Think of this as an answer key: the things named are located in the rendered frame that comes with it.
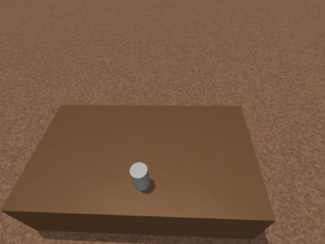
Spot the can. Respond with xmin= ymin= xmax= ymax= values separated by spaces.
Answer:
xmin=129 ymin=162 xmax=150 ymax=191

